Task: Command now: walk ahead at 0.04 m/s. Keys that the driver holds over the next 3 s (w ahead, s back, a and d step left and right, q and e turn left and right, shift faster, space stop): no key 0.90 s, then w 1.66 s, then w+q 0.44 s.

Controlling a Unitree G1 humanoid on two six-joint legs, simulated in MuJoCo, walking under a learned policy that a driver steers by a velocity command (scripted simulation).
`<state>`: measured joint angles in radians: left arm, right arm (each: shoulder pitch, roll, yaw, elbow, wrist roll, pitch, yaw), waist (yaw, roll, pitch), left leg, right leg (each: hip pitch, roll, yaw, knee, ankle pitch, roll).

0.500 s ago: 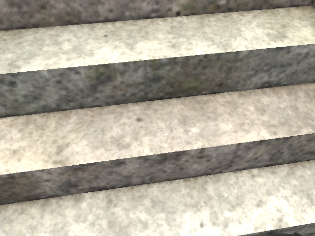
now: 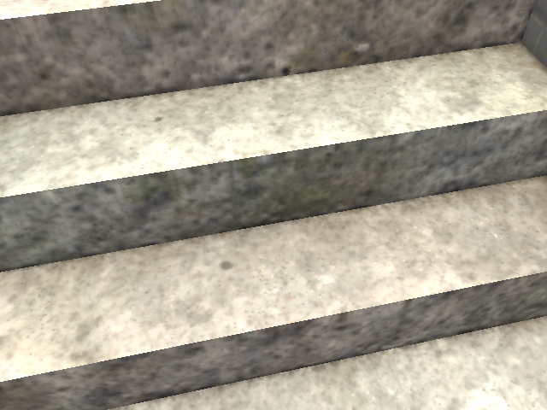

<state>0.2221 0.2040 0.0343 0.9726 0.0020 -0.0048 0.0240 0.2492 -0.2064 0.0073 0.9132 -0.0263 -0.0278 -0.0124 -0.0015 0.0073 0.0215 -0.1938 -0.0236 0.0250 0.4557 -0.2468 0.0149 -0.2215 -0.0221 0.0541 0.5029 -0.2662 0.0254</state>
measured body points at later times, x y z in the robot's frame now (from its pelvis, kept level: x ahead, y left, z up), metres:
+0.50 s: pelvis +0.01 -0.02 +0.00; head +0.03 -0.02 +0.45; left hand +0.07 +0.24 -0.14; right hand +0.07 -0.27 -0.14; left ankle +0.00 +0.11 -0.74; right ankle +0.00 -0.13 -0.74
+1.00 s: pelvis +0.01 -0.02 +0.00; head +0.02 -0.02 +0.45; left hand +0.02 +0.23 -0.15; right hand +0.03 -0.27 -0.15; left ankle +0.00 +0.11 -0.74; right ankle +0.00 -0.13 -0.74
